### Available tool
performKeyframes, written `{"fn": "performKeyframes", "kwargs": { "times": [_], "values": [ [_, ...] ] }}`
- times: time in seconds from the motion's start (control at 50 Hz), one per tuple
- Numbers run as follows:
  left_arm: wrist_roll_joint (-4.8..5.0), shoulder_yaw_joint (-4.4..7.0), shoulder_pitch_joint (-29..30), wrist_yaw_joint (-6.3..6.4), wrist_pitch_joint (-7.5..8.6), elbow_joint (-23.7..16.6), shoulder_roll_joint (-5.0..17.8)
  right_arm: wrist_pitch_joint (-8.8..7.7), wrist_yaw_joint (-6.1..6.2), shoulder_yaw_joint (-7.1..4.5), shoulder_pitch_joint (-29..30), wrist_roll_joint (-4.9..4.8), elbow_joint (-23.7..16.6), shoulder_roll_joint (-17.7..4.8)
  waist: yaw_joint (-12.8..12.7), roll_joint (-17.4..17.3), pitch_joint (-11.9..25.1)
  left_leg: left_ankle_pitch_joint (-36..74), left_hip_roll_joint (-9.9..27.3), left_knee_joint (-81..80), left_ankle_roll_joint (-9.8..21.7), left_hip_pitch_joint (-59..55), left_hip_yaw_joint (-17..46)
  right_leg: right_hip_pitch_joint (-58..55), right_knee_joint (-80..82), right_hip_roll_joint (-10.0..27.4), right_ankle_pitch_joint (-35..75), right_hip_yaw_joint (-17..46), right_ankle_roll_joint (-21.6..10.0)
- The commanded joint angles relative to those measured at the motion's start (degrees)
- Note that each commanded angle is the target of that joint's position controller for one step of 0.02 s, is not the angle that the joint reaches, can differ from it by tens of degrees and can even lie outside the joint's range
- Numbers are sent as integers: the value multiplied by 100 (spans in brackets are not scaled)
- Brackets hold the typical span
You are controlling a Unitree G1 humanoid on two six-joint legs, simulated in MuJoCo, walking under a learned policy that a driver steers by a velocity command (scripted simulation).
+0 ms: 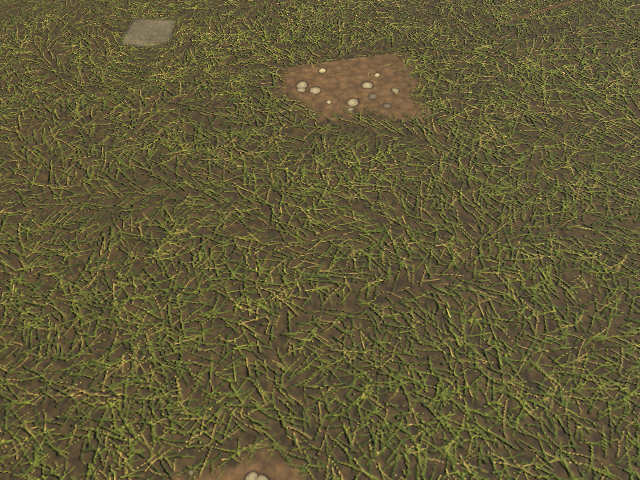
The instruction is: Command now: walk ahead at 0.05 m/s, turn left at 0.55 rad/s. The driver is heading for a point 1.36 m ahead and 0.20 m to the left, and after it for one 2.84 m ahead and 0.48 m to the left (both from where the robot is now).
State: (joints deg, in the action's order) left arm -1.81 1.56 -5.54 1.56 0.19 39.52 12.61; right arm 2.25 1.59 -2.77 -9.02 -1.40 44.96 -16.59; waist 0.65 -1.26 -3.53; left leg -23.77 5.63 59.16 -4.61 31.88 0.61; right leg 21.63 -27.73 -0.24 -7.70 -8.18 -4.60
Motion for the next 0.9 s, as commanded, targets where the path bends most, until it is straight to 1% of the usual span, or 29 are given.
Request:
{"fn": "performKeyframes", "kwargs": {
  "times": [0.02, 0.06, 0.1, 0.14, 0.16, 0.18, 0.2, 0.22, 0.24, 0.26, 0.28, 0.3, 0.34, 0.38, 0.42, 0.48, 0.5, 0.52, 0.56, 0.58, 0.62, 0.66, 0.72, 0.78, 0.82, 0.84, 0.86, 0.88, 0.9],
  "values": [
    [20, 380, 214, 175, -5, -337, 1017, 73, 9, -182, -133, 11, -377, -505, -47, 723, 1059, 326, 146, -183, 33, -472, -122, -661, 1257, 1838, 402, 973, -1017],
    [37, 414, 225, 179, -36, -264, 1009, 88, -39, -211, -104, 31, -442, -486, -56, 775, 998, 332, 101, -579, 127, -626, -285, -759, 1206, 1887, 339, 730, -906],
    [98, 462, 208, 161, -62, -174, 1052, 89, -116, -243, -148, 39, -497, -483, -31, 835, 1003, 252, 50, -1056, 265, -827, -431, -969, 1045, 1986, 450, 574, -776],
    [233, 498, 354, 144, -99, -109, 1080, 97, -195, -293, -465, 50, -442, -464, 192, 818, 1025, 621, -107, -1988, 497, -1324, -657, -1024, 644, 1958, 391, 329, -489],
    [318, 495, 337, 130, -124, -43, 979, 105, -201, -353, -758, 84, -329, -523, 297, 630, 963, 963, -301, -2614, 705, -1659, -683, -887, 169, 1755, 30, 119, -206],
    [323, 484, 55, 99, -167, 95, 797, 89, -156, -460, -992, 141, -292, -808, 296, -123, 641, 1897, -95, -3438, 1032, -2021, 72, -253, -862, 1300, -726, -248, 253],
    [105, 449, 81, 81, -188, -126, 599, 42, -53, -630, -1048, 182, -466, -1609, 23, -1912, 255, 3917, 1309, -3740, 1831, -2604, 2512, 1674, -2798, 367, -2847, -488, 893],
    [25, 438, 905, 99, -124, -443, 644, -120, -113, -617, -1095, 379, -603, -1697, 378, -1514, 634, 3792, 1572, -4103, 2560, -2420, 3330, 2222, -3846, -147, -3203, 791, 897],
    [134, 475, 1013, 113, -96, -456, 756, -270, -153, -624, -857, 396, -638, -1621, 251, -974, 642, 3033, 1335, -4207, 2346, -2489, 2957, 2414, -4069, -77, -2690, 1168, 751],
    [167, 517, 894, 149, -66, -363, 848, -333, -115, -620, -508, 228, -710, -1516, 38, -705, 582, 2725, 1029, -4163, 1982, -2497, 2564, 2457, -3953, 19, -2057, 1314, 654],
    [112, 562, 759, 209, -63, -223, 956, -306, -60, -548, -210, 73, -789, -1248, -83, -478, 627, 2681, 878, -4040, 1704, -2480, 2269, 2399, -3859, 111, -1655, 1358, 650],
    [77, 581, 692, 228, -55, -199, 979, -267, -3, -496, -75, 4, -862, -1090, -153, -545, 728, 2837, 758, -3958, 1599, -2354, 2115, 2188, -3813, 82, -1391, 1377, 674],
    [112, 560, 637, 179, -11, -192, 845, -208, 82, -452, -223, 26, -947, -937, -138, -506, 1018, 3145, 562, -3841, 1544, -2517, 2023, 1990, -3779, -92, -1013, 1416, 727],
    [164, 504, 445, 145, -18, -55, 793, -216, 131, -389, -295, 68, -992, -831, -79, -468, 1229, 3621, 595, -3731, 1536, -2915, 1728, 1992, -3577, -50, -786, 1328, 806],
    [179, 434, 424, 110, -44, 4, 707, -224, 139, -293, -369, 113, -942, -644, 0, -524, 1249, 3711, 576, -3735, 1504, -3046, 1504, 1790, -3089, 120, -635, 1267, 880],
    [200, 322, 324, -11, -77, 159, 532, -250, 89, -95, -179, 285, -825, -251, 28, -641, 1093, 3291, 463, -3886, 1437, -2599, 1079, 831, -2054, 443, -408, 1205, 928],
    [225, 316, 308, -52, -80, 187, 573, -257, 57, -93, -150, 348, -772, -315, 74, -696, 954, 3188, 476, -3957, 1479, -2373, 1006, 519, -1815, 454, -473, 1118, 926],
    [255, 340, 329, -79, -82, 169, 713, -259, 25, -125, -121, 384, -736, -474, 127, -729, 786, 3098, 521, -4008, 1538, -2232, 1004, 376, -1709, 422, -623, 1025, 908],
    [324, 419, 427, -105, -81, 42, 1059, -208, 10, -245, -98, 351, -696, -876, 250, -725, 463, 3141, 748, -3988, 1719, -2382, 1164, 684, -1792, 319, -1135, 915, 858],
    [351, 434, 420, -114, -76, -5, 1122, -171, 24, -281, -117, 318, -678, -958, 293, -657, 390, 3339, 899, -3929, 1811, -2580, 1266, 905, -1886, 317, -1364, 943, 840],
    [369, 426, 313, -144, -74, -47, 1061, -107, 72, -299, -88, 266, -672, -909, 287, -497, 413, 3957, 1162, -3764, 1932, -3016, 1367, 1234, -2094, 381, -1673, 1002, 834],
    [377, 409, 165, -182, -89, -52, 955, -67, 111, -305, 70, 248, -726, -812, 221, -420, 517, 4483, 1270, -3643, 1959, -3256, 1259, 1295, -2210, 433, -1831, 932, 840],
    [406, 394, 11, -248, -123, -84, 865, -33, 118, -343, 319, 220, -817, -775, 124, -443, 670, 4875, 1202, -3501, 1848, -3253, 833, 948, -1939, 381, -1781, 675, 792],
    [431, 417, -163, -345, -140, -144, 888, -23, 111, -397, 401, 133, -837, -825, 25, -578, 816, 4970, 1136, -3217, 1639, -3223, 408, 428, -1184, 205, -1412, 377, 627],
    [398, 492, -646, -356, -133, -65, 961, -52, 120, -413, 491, 7, -819, -799, -293, -533, 985, 4667, 873, -2474, 1212, -2827, -101, -536, -23, -35, -355, 252, 331],
    [359, 650, -1023, -267, -118, -42, 1349, -117, 94, -413, 295, 66, -785, -699, -415, 99, 1185, 3614, 450, -1387, 715, -1897, -493, -1644, 399, 261, 1116, 1125, -45],
    [275, 841, -1207, -171, -77, -146, 2232, -192, 38, -274, 584, 419, -1151, -222, -214, 1898, 1333, -772, -563, 340, 149, 199, -667, -2905, 279, 1827, 4222, 3587, -1009],
    [93, 758, -1342, -233, 11, -283, 2036, -300, -6, -281, 950, 370, -1275, -385, -593, 1492, 1908, -1767, -949, 1255, 114, 868, 392, -3127, 431, 2312, 4322, 4294, -1893],
    [113, 717, -1048, -244, 84, -333, 1855, -343, -44, -328, 1004, 209, -1250, -572, -465, 855, 1589, -1390, -754, 1490, 150, 1100, 614, -3030, 454, 2033, 3888, 3808, -1721]
  ]
}}
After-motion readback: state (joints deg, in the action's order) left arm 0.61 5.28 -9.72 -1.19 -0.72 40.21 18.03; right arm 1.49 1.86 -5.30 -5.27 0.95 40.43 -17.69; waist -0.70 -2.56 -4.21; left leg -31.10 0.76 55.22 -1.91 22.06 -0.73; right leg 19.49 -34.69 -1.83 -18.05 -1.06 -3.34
